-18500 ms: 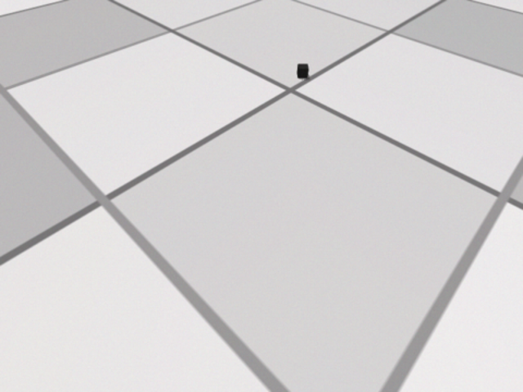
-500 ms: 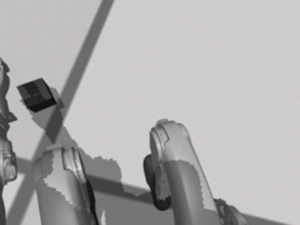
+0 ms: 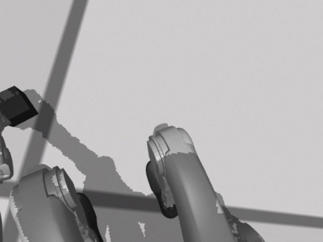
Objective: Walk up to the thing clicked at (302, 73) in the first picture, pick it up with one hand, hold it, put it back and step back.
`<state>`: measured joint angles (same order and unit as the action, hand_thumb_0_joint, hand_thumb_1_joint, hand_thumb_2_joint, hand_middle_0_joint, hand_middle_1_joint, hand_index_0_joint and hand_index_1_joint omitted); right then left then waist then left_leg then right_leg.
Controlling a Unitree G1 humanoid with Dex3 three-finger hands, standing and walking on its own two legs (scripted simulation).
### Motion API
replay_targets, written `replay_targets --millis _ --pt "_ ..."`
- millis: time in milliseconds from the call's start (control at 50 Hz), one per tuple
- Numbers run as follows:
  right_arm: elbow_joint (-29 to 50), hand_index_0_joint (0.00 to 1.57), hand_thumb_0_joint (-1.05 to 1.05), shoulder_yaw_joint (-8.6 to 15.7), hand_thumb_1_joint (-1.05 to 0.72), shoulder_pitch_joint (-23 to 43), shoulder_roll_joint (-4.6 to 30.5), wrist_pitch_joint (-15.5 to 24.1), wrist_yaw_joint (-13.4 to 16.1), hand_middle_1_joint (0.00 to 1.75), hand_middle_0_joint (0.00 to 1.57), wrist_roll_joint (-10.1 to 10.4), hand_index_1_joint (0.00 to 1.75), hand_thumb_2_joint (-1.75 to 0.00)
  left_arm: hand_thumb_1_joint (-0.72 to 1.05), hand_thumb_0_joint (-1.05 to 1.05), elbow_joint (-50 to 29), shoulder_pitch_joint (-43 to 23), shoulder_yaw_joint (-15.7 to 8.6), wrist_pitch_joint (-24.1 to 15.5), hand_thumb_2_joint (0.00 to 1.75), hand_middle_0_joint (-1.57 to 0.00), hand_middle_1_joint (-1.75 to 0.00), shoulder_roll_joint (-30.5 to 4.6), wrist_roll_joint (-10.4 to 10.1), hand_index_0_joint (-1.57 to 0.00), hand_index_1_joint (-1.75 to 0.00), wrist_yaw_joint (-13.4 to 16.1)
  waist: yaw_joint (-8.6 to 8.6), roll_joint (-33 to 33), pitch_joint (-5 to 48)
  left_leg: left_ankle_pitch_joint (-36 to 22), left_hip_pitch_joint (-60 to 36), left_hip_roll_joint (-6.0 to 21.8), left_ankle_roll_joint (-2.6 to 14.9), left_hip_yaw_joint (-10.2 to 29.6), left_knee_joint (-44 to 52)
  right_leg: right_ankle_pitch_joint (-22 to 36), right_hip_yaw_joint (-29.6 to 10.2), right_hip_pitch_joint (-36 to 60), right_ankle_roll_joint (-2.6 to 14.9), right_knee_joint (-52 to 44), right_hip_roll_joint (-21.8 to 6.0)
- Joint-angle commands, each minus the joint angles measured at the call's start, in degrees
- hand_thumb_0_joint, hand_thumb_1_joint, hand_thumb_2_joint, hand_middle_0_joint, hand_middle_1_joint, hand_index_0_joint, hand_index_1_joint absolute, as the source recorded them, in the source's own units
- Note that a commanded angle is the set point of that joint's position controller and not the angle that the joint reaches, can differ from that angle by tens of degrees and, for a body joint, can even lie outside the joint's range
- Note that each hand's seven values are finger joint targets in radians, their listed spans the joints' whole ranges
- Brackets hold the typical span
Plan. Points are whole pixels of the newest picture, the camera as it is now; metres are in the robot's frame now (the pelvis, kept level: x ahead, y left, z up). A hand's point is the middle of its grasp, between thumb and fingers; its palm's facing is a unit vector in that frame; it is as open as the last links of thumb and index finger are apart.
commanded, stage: approach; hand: left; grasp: from above
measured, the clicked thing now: (14, 107) +0.50 +0.25 -0.29
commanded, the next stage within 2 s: rest palm in 0.14 s
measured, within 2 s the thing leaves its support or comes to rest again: neither
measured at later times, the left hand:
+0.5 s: hand out of the picture +0.46 +0.29 -0.15, palm faces -0.49 -0.17 -0.86, open 14.5 cm
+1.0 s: hand (4, 102) +0.50 +0.26 -0.23, palm faces -0.39 -0.17 -0.90, open 14.2 cm
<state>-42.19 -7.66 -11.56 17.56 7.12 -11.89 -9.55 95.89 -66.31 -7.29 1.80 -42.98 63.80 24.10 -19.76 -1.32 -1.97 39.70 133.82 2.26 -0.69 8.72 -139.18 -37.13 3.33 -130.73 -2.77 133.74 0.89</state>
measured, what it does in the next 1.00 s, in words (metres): stands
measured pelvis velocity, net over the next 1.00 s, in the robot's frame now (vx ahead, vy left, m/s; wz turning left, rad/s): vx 0.01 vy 0.01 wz -0.06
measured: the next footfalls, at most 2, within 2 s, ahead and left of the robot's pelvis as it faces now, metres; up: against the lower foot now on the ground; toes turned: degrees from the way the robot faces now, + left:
none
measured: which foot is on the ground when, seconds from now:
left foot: down 0.00-1.00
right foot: down 0.00-1.00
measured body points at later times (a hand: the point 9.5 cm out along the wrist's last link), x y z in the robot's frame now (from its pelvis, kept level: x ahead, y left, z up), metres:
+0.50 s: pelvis -0.01 +0.00 +0.01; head +0.23 +0.06 +0.39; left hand +0.48 +0.29 -0.10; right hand +0.06 -0.27 -0.09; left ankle +0.07 +0.13 -0.29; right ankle +0.11 -0.13 -0.29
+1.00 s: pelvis +0.01 +0.01 -0.02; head +0.29 +0.08 +0.33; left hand +0.52 +0.26 -0.18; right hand +0.00 -0.24 -0.09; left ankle +0.07 +0.13 -0.29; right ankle +0.11 -0.13 -0.29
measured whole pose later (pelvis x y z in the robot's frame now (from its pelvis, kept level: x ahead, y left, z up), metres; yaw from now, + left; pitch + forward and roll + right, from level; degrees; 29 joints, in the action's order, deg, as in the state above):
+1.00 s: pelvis +0.01 +0.01 -0.02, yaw -3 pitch +32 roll -11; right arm -42.0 -11.5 -9.9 17.6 12.3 -16.3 -15.1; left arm 101.0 -67.1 -9.6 -3.3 -48.8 69.1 34.9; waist -23.0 2.5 -6.6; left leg 41.5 135.9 1.7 -0.2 11.8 -144.6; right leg -38.3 5.6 -130.6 -4.0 136.3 1.5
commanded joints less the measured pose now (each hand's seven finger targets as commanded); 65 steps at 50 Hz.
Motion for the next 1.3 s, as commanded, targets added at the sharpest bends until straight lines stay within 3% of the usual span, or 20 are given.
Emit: replay_targets --millis 0,60,100,140,200,260,340,360,440,540,580,620,680,800,880,900,920,960,1100,1280 --pt "-0.84 0.20 0.00 5.09 -0.89 -14.06 14.12 0.01 0.27 0.30 0.20 -0.04 0.30 -0.89 -0.57 0.00 -15.32 -17.41 1.76 -4.55 1.00 -0.07 -1.03 -8.67 -1.37 -0.07 -1.03 0.08 -1.30 -13.00 43.81 -11.65 -23.82 -1.75 2.53 -5.63 11.57 13.37 6.16 28.37 3.75 -12.90 1.84" --pt "-0.43 0.20 0.00 5.92 -0.90 -13.26 14.05 0.66 0.18 0.30 0.20 -0.12 0.30 -0.90 -0.60 0.00 -25.86 -18.07 2.72 -7.80 1.02 -0.07 -1.00 -9.73 0.83 -0.06 -1.01 2.00 -0.10 -21.38 47.37 -11.45 -31.70 -1.66 1.13 -5.65 12.03 12.89 7.05 25.08 4.72 -11.35 1.42" --pt "0.57 0.20 0.00 8.27 -0.90 -12.12 14.78 0.31 0.84 0.30 0.20 1.04 0.30 -0.89 -0.61 0.00 -33.75 -10.02 0.06 -7.30 1.05 -0.08 -0.96 -12.18 1.18 -0.05 -0.99 4.78 4.19 -26.32 54.07 -12.68 -38.20 -1.68 0.33 -6.46 14.79 13.80 6.34 25.61 5.23 -11.01 1.26" --pt "1.18 0.20 0.00 9.92 -0.90 -11.19 14.35 -0.47 0.91 0.30 0.20 1.51 0.30 -0.90 -0.61 0.00 -38.94 -9.83 -0.43 -5.81 1.07 -0.08 -0.93 -10.10 1.46 -0.04 -0.97 7.13 5.16 -30.36 57.58 -13.58 -42.62 -1.57 -0.35 -6.88 17.16 14.52 5.96 23.20 5.95 -10.87 1.07" --pt "-0.37 0.20 0.00 9.74 -0.90 -11.45 13.28 -1.88 0.93 0.30 0.20 2.30 0.30 -0.90 -0.61 0.00 -30.19 -13.85 -0.81 -1.79 1.12 -0.08 -0.92 -9.49 2.76 -0.03 -0.97 8.56 3.14 -25.12 48.26 -11.57 -34.96 -1.39 0.92 -7.48 17.20 13.93 5.40 19.86 5.54 -13.63 1.20" --pt "-2.06 0.20 0.00 8.25 -0.90 -11.30 12.08 -2.02 1.33 0.30 0.20 1.59 0.30 -0.90 -0.61 0.00 -13.47 -10.72 3.59 1.52 1.14 -0.09 -0.89 -3.59 2.01 -0.02 -0.95 6.40 0.35 -13.33 36.37 -8.32 -24.90 -1.75 2.60 -7.31 15.30 10.73 4.96 17.44 5.00 -15.86 1.82" --pt "-1.99 0.20 0.00 7.21 -0.89 -10.58 13.39 -0.56 1.23 0.30 0.20 1.33 0.30 -0.90 -0.61 0.00 -5.29 -6.23 4.78 1.27 1.07 -0.07 -0.93 -2.90 -1.45 -0.03 -0.97 0.79 1.04 -5.94 32.77 -6.62 -19.01 -2.65 3.37 -6.72 15.08 7.38 4.81 20.92 4.19 -16.04 1.44" --pt "-2.02 0.20 0.00 7.59 -0.88 -11.53 14.86 -0.44 1.43 0.30 0.20 1.16 0.30 -0.89 -0.61 0.00 -4.84 -5.37 0.44 0.77 1.06 -0.07 -0.94 -7.84 -1.59 -0.04 -0.97 -0.27 0.32 -3.96 31.41 -6.49 -17.88 -2.80 3.54 -6.45 15.28 6.97 4.96 22.49 3.97 -16.19 1.20" --pt "0.18 0.20 0.00 5.78 -0.88 -9.15 13.49 -0.08 1.75 0.30 0.20 0.97 0.30 -0.89 -0.58 0.00 -5.94 -11.70 7.20 -3.55 1.03 -0.07 -0.98 -1.60 -1.19 -0.05 -1.00 -3.76 -2.24 -3.72 31.12 -2.56 -17.75 -2.97 3.08 -5.37 14.63 2.28 4.81 21.86 4.08 -16.20 1.59" --pt "1.09 0.20 0.00 3.59 -0.89 -10.16 14.46 0.68 2.23 0.30 0.20 0.34 0.30 -0.90 -0.57 0.00 -8.66 -19.13 8.75 -10.21 1.02 -0.09 -0.96 -5.41 2.66 -0.07 -0.98 0.82 -2.79 -9.74 35.26 -3.33 -23.81 -2.79 2.07 -4.75 13.43 4.41 6.61 20.51 4.29 -14.10 1.59" --pt "1.05 0.20 0.00 3.47 -0.89 -10.46 16.19 1.37 2.56 0.30 0.20 -0.35 0.30 -0.90 -0.58 0.00 -8.17 -19.52 4.16 -11.60 1.02 -0.09 -0.94 -13.23 6.34 -0.06 -0.97 5.10 -0.79 -16.90 37.92 -6.37 -29.41 -2.73 1.35 -5.36 13.22 7.59 6.78 19.89 4.57 -12.25 1.14" --pt "1.01 0.20 0.00 3.30 -0.89 -9.88 16.00 1.61 2.29 0.30 0.20 -1.21 0.30 -0.90 -0.56 0.00 -9.46 -17.65 0.63 -12.09 1.01 -0.12 -0.90 -15.65 8.32 -0.08 -0.94 9.95 0.50 -23.06 40.45 -9.18 -33.42 -2.25 0.44 -5.46 13.49 10.17 7.69 19.37 4.80 -9.82 1.15" --pt "-0.13 0.20 0.00 3.77 -0.89 -9.27 16.01 2.11 0.61 0.30 0.20 -3.56 0.30 -0.90 -0.51 0.00 -6.40 -17.27 -0.30 -10.23 0.98 -0.15 -0.85 -11.65 9.57 -0.12 -0.89 15.11 -2.88 -25.70 39.58 -10.78 -34.59 -1.75 0.10 -5.25 12.28 12.43 8.88 17.38 4.38 -8.23 1.26" --pt "-1.88 0.20 0.00 2.41 -0.89 -11.84 17.45 4.20 -2.82 0.30 0.20 -5.57 0.30 -0.90 -0.54 0.00 -1.87 -19.62 -0.13 -5.93 1.07 -0.11 -0.91 -12.92 6.19 -0.08 -0.95 15.69 -5.11 -21.86 35.32 -11.30 -29.86 -1.08 0.99 -4.39 9.65 13.96 9.57 18.30 3.92 -9.88 1.36" --pt "-1.21 0.20 0.00 1.36 -0.89 -11.97 17.90 4.90 -3.96 0.30 0.20 -5.33 0.30 -0.90 -0.57 0.00 -0.10 -15.25 -1.50 -5.14 1.05 -0.08 -0.93 -16.51 4.99 -0.05 -0.96 13.51 -3.70 -19.53 37.21 -13.50 -27.51 -0.97 1.67 -4.04 8.72 15.73 9.11 23.33 3.78 -9.63 1.99" --pt "-1.15 0.20 0.00 0.85 -0.89 -11.69 17.38 5.15 -4.41 0.30 0.20 -5.29 0.30 -0.90 -0.57 0.00 2.79 -14.04 0.16 -4.82 1.05 -0.08 -0.93 -14.37 4.78 -0.05 -0.96 12.60 -4.44 -18.21 35.18 -12.59 -25.78 -1.07 1.98 -3.96 8.32 15.15 9.10 22.87 3.65 -9.42 2.09" --pt "-1.47 0.20 0.00 1.13 -0.89 -12.25 18.54 5.20 -4.35 0.30 0.20 -5.38 0.30 -0.90 -0.57 0.00 1.20 -13.00 -2.74 -4.89 1.04 -0.08 -0.93 -18.76 4.54 -0.05 -0.96 12.69 -3.57 -17.95 37.08 -13.47 -25.90 -1.06 2.01 -3.84 8.72 15.70 9.28 24.70 3.49 -9.86 2.24" --pt "-0.04 0.20 0.00 1.06 -0.89 -11.67 17.95 4.94 -4.56 0.30 0.20 -4.71 0.30 -0.90 -0.59 0.00 0.69 -10.61 -3.01 -4.56 1.04 -0.07 -0.93 -18.46 4.04 -0.04 -0.96 12.00 -2.13 -19.11 37.31 -14.50 -26.71 -0.93 1.65 -3.41 9.61 15.83 9.36 25.31 3.93 -9.22 2.43" --pt "0.19 0.20 0.00 0.23 -0.89 -12.60 18.35 5.02 -4.98 0.30 0.20 -4.56 0.30 -0.90 -0.59 0.00 0.32 -14.42 -3.35 -6.42 1.03 -0.08 -0.92 -19.06 4.52 -0.05 -0.95 12.06 -6.09 -16.75 32.39 -12.39 -23.36 -0.69 2.39 -3.05 7.76 15.66 9.53 24.60 3.41 -9.75 2.84" --pt "-1.05 0.20 0.00 -1.00 -0.89 -11.15 18.96 7.47 -5.02 0.30 0.20 -5.28 0.30 -0.90 -0.56 0.00 -0.79 -17.21 -0.42 -10.02 1.08 -0.10 -0.94 -18.98 6.39 -0.07 -0.97 13.67 -6.56 -21.79 31.73 -8.48 -27.54 -0.49 1.15 -2.08 8.63 11.66 11.42 22.02 3.88 -9.79 3.08"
